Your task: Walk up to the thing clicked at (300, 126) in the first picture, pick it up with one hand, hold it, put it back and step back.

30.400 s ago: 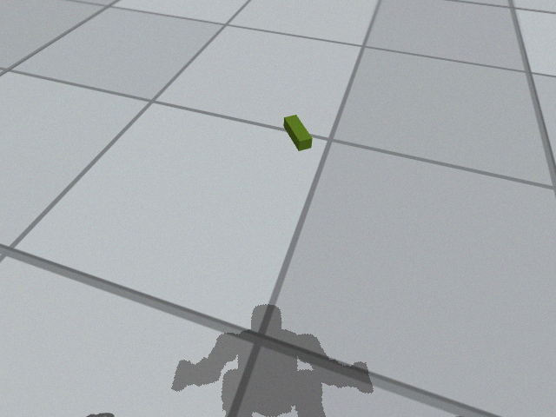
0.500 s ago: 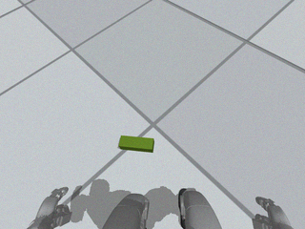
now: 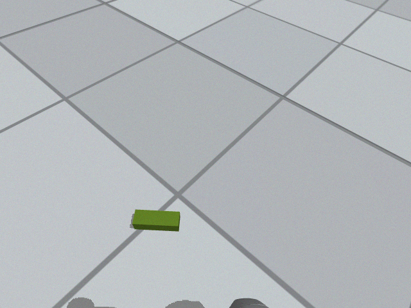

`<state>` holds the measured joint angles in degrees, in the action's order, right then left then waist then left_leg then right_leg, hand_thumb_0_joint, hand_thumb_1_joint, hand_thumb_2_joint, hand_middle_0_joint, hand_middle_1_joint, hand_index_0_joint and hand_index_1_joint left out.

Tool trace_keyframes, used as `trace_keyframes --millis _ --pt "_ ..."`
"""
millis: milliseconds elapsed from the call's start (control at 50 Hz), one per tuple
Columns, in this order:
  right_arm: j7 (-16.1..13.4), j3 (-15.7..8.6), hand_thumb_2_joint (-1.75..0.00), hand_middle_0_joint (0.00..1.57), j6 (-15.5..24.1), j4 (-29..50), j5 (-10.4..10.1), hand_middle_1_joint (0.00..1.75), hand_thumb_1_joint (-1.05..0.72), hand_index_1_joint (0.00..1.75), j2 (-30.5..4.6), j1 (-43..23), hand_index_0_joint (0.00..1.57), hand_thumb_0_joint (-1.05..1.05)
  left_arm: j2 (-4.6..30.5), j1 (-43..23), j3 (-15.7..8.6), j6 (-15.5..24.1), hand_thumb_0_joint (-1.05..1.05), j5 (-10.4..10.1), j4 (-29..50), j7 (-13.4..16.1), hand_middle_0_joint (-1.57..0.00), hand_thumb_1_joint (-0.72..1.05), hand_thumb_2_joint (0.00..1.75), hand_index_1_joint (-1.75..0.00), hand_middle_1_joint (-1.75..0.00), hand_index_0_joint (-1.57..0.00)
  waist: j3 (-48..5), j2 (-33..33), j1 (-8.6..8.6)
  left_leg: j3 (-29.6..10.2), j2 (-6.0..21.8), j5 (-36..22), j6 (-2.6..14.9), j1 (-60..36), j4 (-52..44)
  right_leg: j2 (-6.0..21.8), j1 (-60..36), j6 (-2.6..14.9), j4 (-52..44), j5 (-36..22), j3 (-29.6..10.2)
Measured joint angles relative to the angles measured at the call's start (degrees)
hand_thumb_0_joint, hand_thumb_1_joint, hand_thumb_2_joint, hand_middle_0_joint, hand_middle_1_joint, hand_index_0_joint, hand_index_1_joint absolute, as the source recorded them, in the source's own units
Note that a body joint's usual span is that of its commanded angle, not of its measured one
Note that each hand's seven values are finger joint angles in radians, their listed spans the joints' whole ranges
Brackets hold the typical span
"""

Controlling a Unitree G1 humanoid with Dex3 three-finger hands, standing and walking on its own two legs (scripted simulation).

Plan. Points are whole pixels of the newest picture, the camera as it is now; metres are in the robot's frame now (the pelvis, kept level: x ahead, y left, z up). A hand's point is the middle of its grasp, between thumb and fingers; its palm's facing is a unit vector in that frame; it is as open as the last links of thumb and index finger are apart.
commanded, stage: walk up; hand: left
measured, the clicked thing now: (157, 220) +0.56 +0.21 -0.74
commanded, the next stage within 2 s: none
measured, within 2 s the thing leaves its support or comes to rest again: neither
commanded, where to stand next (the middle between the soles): +0.18 -0.02 m, yaw -1 degrees
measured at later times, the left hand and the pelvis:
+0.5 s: hand (72, 298) +0.15 +0.29 -0.16, palm faces +0.01 -0.91 -0.41, open 7.4 cm; pelvis +0.07 +0.01 -0.02, yaw +1 degrees
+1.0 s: hand out of the picture +0.00 +0.28 -0.13, palm faces -0.02 -0.89 -0.45, open 7.4 cm; pelvis -0.02 +0.00 +0.00, yaw -1 degrees
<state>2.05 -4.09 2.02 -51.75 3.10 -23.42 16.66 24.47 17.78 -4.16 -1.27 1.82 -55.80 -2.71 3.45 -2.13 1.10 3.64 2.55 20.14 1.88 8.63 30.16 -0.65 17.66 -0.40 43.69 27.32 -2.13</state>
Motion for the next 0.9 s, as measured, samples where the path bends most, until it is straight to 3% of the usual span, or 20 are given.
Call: trace_keyframes --millis 40,60,80,100,160,220,320,380,440,500,560,620,680,780,820,860,900 --pt "0.3 -0.2 -0.90 0.21 0.1 1.2 -0.2 0.30 -0.90 0.30 -0.9 0.4 0.21 0.01 -0.2 0.4 0.3 0.8 0.01 0.2 -0.2 -0.3 -0.21 0.90 0.90 -0.30 -0.30 -0.20 0.3 0.8 0.15 0.6 0.7 0.8 -0.53 -0.2 0.8 0.5 -2.6 0.91 -5.9 0.9 1.3" --pt "0.4 -0.3 -0.90 0.21 0.0 1.7 -0.4 0.30 -0.90 0.30 -1.5 0.6 0.21 0.01 -0.5 0.2 0.4 1.4 0.01 0.2 -0.1 -0.2 -0.21 0.90 0.90 -0.30 -0.30 -0.20 0.7 1.5 0.23 0.6 1.2 1.5 -1.20 -0.2 1.9 0.4 -4.1 1.38 -9.3 -2.0 1.9" --pt "0.4 -0.4 -0.90 0.21 -0.4 1.8 -0.7 0.30 -0.90 0.30 -2.1 0.8 0.21 0.01 -1.0 -0.3 0.4 2.2 0.01 0.1 0.0 0.0 -0.21 0.90 0.90 -0.30 -0.30 -0.20 1.5 3.0 0.55 -0.2 2.1 2.5 -1.44 0.0 3.8 -0.3 -5.6 1.52 -11.8 -8.7 2.9" --pt "0.2 -0.5 -0.90 0.21 -0.9 1.7 -1.1 0.30 -0.90 0.30 -2.5 1.1 0.21 0.01 -1.6 -0.8 0.4 3.2 0.01 0.1 0.6 0.2 -0.21 0.90 0.90 -0.30 -0.30 -0.20 2.1 4.7 0.85 -1.6 3.1 3.2 -0.75 1.1 7.4 -1.2 -6.9 1.53 -12.8 -11.3 4.1" --pt "-0.1 0.0 -0.90 0.21 -2.9 0.8 -1.7 0.30 -0.90 0.30 -1.6 1.1 0.20 0.01 -2.2 0.2 0.7 5.3 0.01 -0.2 3.1 0.7 -0.21 0.90 0.90 -0.30 -0.30 -0.20 1.4 4.6 -1.25 -5.6 -0.8 7.7 -0.02 6.7 21.2 -0.7 -8.5 1.91 -12.7 -9.3 3.1" --pt "0.3 0.4 -0.90 0.20 -2.4 1.9 -2.2 0.30 -0.90 0.30 -1.1 0.1 0.20 0.01 -2.8 1.6 1.3 5.7 0.01 -1.0 4.2 1.0 -0.21 0.90 0.90 -0.30 -0.30 -0.20 1.3 5.1 -1.77 -7.7 -3.0 5.4 -0.03 12.3 27.3 0.1 -11.6 1.85 -16.3 -9.9 2.0" --pt "0.4 0.7 -0.90 0.21 -1.7 3.3 -2.8 0.30 -0.90 0.30 -0.5 -2.1 0.20 0.01 -2.8 1.7 2.1 5.6 0.01 -1.2 5.2 2.1 -0.21 0.90 0.90 -0.30 -0.30 -0.20 2.7 6.9 -1.35 -9.3 -2.2 -2.1 -1.59 18.6 22.2 0.4 -14.8 1.22 -18.5 -9.6 2.4" --pt "-0.1 1.1 -0.90 0.21 -1.9 2.2 -3.3 0.30 -0.90 0.30 0.5 -3.9 0.20 0.01 -2.6 -0.4 2.3 4.3 0.01 -1.5 5.8 2.9 -0.21 0.90 0.90 -0.30 -0.30 -0.20 4.3 6.8 -1.79 -7.4 -1.7 -7.5 -2.35 18.1 14.2 0.6 -14.5 0.62 -16.0 -7.6 2.7" --pt "-0.5 1.6 -0.90 0.21 -2.4 1.7 -3.0 0.30 -0.90 0.30 1.5 -5.2 0.20 0.01 -2.0 -2.5 2.6 2.3 0.01 -2.3 7.1 3.5 -0.21 0.90 0.90 -0.30 -0.30 -0.20 5.3 5.5 -2.02 -4.9 -2.5 -13.2 -1.82 15.0 6.9 1.3 -11.7 -0.18 -9.1 -3.2 2.7" --pt "-1.1 1.5 -0.90 0.21 -2.6 1.6 -2.3 0.30 -0.90 0.30 3.1 -7.2 0.20 0.01 -1.3 -6.6 2.3 0.4 0.01 -3.4 7.3 4.3 -0.21 0.90 0.90 -0.30 -0.30 -0.20 8.0 1.7 -1.60 -3.3 -4.9 -11.1 -0.25 14.3 5.8 2.9 -6.4 -0.08 2.4 -0.2 0.5" --pt "-1.5 1.8 -0.90 0.21 -2.6 3.3 -2.8 0.30 -0.90 0.30 3.6 -9.6 0.20 0.01 -1.8 -10.1 2.6 -0.8 0.01 -3.6 8.5 5.1 -0.21 0.90 0.90 -0.30 -0.30 -0.20 11.2 1.1 -1.05 -3.4 -4.4 -12.3 0.56 15.7 6.2 -1.7 0.9 1.16 18.7 6.3 -3.1" --pt "-2.1 1.6 -0.90 0.21 -3.4 5.0 -2.6 0.30 -0.90 0.30 3.7 -11.3 0.21 0.01 -2.0 -10.9 2.8 -1.3 0.01 -3.5 8.9 4.6 -0.21 0.90 0.90 -0.30 -0.30 -0.20 11.5 0.6 -0.58 -2.9 -3.8 -14.5 0.66 16.6 4.0 -3.2 5.3 1.82 25.8 5.9 -4.0" --pt "-2.1 1.3 -0.90 0.21 -3.8 6.4 -1.9 0.30 -0.90 0.30 3.4 -12.2 0.21 0.01 -2.0 -9.7 2.5 -1.7 0.00 -3.1 8.7 3.8 -0.21 0.90 0.90 -0.30 -0.30 -0.20 10.4 0.0 -0.41 -1.8 -3.5 -15.7 0.66 17.9 3.3 -2.6 5.0 1.44 23.3 4.1 -4.1" --pt "-1.5 0.6 -0.90 0.21 -4.4 7.7 -0.9 0.30 -0.90 0.30 1.8 -12.1 0.21 0.01 -2.3 -5.5 1.5 -1.6 0.00 -1.8 7.1 2.8 -0.21 0.90 0.90 -0.30 -0.30 -0.20 7.3 0.9 -1.26 0.1 -2.0 -16.0 0.49 20.6 5.4 -0.3 -1.9 1.21 5.1 4.3 -0.6" --pt "-1.4 0.0 -0.90 0.21 -5.0 7.7 -0.8 0.30 -0.90 0.30 0.6 -12.0 0.21 0.01 -3.2 -4.3 0.8 -1.5 0.00 -1.0 5.8 2.4 -0.21 0.90 0.90 -0.30 -0.30 -0.20 7.3 3.9 -0.63 -1.7 -0.6 -16.1 -0.20 21.3 6.5 -1.7 -3.8 1.76 1.1 0.8 1.7" --pt "-1.8 -0.6 -0.90 0.21 -5.6 6.5 -1.2 0.30 -0.90 0.30 0.5 -10.2 0.20 0.01 -3.5 -2.4 0.5 -1.7 0.00 0.2 5.5 1.9 -0.21 0.90 0.90 -0.30 -0.30 -0.20 5.9 5.2 -0.39 -4.7 -2.1 -5.2 -1.20 23.2 11.2 -1.7 -4.2 2.50 -0.1 -0.5 3.4" --pt "-2.1 -0.5 -0.90 0.21 -6.0 4.4 -1.5 0.30 -0.90 0.30 1.2 -8.2 0.20 0.01 -2.7 -0.3 0.2 -2.0 0.00 0.9 5.6 1.9 -0.21 0.90 0.90 -0.30 -0.30 -0.20 4.3 2.3 -3.10 -6.5 -6.1 2.5 -2.24 24.6 21.0 0.7 -3.6 3.36 -0.8 -1.3 1.1"
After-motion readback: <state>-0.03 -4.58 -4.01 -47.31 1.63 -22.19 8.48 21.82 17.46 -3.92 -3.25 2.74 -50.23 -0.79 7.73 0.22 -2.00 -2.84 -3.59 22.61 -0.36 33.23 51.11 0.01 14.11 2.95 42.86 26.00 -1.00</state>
